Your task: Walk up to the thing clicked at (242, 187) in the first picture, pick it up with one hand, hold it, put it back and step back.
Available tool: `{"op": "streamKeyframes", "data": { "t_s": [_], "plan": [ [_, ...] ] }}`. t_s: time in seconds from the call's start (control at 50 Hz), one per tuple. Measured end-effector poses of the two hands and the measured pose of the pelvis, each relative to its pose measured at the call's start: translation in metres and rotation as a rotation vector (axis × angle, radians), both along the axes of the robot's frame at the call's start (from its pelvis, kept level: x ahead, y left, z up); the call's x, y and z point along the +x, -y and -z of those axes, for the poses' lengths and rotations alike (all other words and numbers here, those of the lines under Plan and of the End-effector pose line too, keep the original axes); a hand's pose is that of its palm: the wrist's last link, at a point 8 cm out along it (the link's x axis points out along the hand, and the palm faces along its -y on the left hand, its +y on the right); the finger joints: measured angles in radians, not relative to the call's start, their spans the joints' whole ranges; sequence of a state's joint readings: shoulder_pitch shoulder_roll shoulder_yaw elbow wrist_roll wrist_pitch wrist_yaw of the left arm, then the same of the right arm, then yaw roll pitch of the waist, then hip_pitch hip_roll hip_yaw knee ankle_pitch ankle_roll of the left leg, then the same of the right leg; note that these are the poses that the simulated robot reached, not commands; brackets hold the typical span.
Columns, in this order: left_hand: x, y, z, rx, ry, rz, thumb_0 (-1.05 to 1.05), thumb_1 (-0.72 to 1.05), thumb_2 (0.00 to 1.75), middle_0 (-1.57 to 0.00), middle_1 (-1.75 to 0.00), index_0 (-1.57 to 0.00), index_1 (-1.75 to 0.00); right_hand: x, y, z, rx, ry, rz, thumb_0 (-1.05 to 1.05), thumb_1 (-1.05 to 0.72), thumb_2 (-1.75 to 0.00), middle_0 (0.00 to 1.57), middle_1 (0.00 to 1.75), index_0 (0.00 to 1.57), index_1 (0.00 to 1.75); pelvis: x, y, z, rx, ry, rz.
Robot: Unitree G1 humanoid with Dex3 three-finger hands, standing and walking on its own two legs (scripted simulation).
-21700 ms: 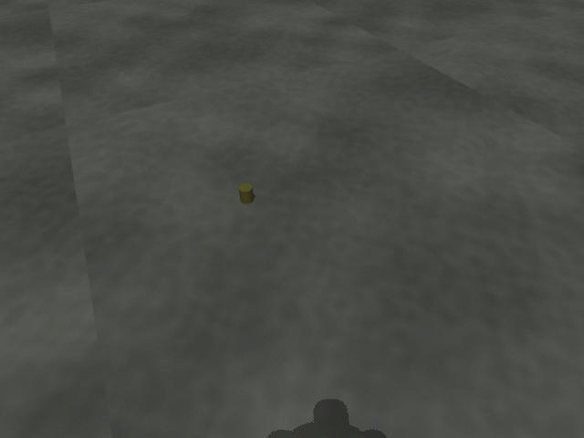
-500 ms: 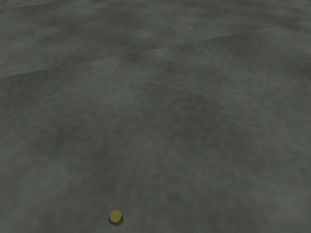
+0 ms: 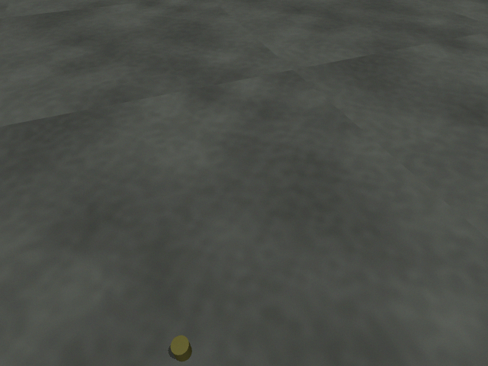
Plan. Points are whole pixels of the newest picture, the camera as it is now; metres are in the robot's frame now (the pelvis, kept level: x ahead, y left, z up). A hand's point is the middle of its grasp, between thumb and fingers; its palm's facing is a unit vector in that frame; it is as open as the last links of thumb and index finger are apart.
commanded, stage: stand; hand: left
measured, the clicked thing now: (181, 348) +0.40 +0.24 -0.74
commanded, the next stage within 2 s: rise first in 1.50 s
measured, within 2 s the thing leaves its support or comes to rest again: neither
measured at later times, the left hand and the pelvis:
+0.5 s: hand out of the picture +0.06 +0.25 -0.16, palm faces -0.05 -0.94 -0.35, open 7.4 cm; pelvis +0.00 +0.00 +0.00, yaw +0 degrees
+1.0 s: hand out of the picture +0.07 +0.25 -0.15, palm faces -0.04 -0.94 -0.35, open 7.4 cm; pelvis +0.00 +0.00 +0.00, yaw +0 degrees
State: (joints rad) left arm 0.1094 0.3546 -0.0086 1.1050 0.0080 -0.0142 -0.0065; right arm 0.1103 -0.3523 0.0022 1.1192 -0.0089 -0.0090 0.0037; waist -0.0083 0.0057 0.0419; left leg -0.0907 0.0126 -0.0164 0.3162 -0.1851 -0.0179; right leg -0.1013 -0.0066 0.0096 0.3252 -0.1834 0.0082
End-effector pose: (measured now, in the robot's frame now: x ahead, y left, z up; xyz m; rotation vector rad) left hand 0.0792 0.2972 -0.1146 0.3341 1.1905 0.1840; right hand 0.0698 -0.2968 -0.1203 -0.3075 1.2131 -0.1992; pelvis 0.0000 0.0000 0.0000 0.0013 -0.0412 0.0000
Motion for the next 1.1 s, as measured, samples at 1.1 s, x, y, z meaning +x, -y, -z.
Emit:
{"op": "streamKeyframes", "data": {
  "t_s": [1.1],
  "plan": [
    [-0.014,-0.001,0.002,0.002,-0.045,-0.008,0.01,0.90,0.90,-0.20,-0.30,-0.20,-0.30,-0.009,0.003,0.002,-0.002,-0.032,0.002,0.01,-0.90,-0.90,0.20,0.30,0.20,0.30,0.000,0.001,0.000,0.000,-0.005,0.003]
  ]
}}
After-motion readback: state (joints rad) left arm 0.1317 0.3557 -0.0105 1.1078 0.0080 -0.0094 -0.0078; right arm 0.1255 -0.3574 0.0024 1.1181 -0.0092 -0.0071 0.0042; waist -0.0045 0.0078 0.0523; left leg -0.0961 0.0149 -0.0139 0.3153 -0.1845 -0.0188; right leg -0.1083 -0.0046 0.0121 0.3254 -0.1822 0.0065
